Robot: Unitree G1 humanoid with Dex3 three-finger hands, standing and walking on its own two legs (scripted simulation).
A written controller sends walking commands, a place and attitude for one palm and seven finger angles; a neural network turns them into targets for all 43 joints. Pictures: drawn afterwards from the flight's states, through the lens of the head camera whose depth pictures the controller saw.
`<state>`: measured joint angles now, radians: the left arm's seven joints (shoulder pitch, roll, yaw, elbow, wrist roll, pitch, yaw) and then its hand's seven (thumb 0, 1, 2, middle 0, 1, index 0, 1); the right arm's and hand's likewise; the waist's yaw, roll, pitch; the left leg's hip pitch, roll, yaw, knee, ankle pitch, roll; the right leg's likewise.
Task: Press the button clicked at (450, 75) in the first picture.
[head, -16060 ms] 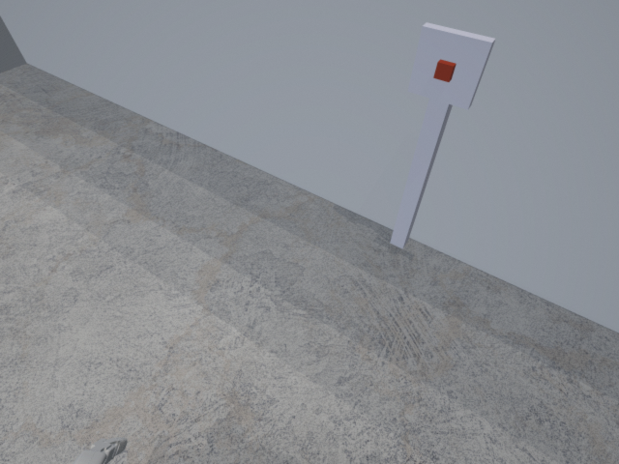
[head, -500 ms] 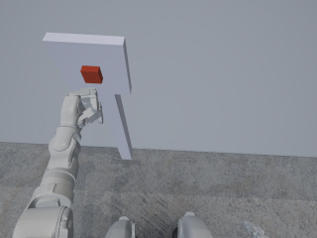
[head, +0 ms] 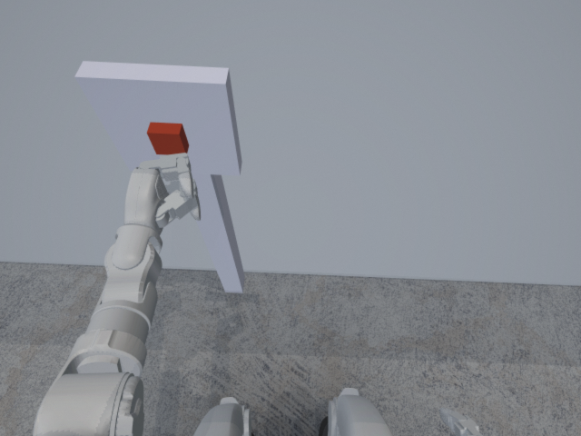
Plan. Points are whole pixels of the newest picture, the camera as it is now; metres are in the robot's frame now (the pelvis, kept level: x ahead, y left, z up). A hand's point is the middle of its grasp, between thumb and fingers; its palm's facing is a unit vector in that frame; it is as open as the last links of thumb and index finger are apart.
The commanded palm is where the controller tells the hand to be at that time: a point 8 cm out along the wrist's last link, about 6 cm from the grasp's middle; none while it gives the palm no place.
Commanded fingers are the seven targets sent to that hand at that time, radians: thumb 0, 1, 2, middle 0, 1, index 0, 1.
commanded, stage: press the button with the knuckle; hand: left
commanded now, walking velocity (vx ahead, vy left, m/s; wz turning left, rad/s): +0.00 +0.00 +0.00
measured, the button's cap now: (169, 137) +0.50 +0.17 +0.08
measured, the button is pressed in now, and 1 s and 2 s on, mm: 0 8 0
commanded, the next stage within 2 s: hold the button down briefly in 0.88 s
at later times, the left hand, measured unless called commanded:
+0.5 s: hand (192, 179) +0.45 +0.14 +0.05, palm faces -0.06 -1.00 -0.04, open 3.3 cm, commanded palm +0.44 +0.19 +0.06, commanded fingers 0.00 0.90 0.90 -1.30 -1.50 -1.30 -1.50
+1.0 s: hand (191, 175) +0.46 +0.14 +0.05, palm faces -0.07 -1.00 -0.05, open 3.3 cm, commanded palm +0.47 +0.19 +0.06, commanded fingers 0.00 0.90 0.90 -1.30 -1.50 -1.30 -1.50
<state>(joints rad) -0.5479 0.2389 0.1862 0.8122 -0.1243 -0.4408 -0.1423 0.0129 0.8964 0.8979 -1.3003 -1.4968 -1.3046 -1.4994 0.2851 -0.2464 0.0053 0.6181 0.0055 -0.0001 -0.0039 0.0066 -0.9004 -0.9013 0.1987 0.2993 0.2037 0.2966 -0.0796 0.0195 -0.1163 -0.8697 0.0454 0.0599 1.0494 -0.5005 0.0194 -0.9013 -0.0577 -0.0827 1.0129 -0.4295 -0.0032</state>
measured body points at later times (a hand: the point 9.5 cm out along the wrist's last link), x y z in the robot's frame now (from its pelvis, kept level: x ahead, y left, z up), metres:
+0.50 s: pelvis -0.01 -0.01 +0.00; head +0.11 +0.00 +0.43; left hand +0.45 +0.19 +0.05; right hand +0.04 -0.28 -0.12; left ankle +0.00 +0.11 -0.67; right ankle +0.03 -0.12 -0.67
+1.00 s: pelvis -0.03 +0.00 -0.02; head +0.09 +0.01 +0.42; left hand +0.46 +0.19 +0.05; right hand +0.01 -0.27 -0.13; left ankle +0.00 +0.11 -0.67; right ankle +0.03 -0.12 -0.67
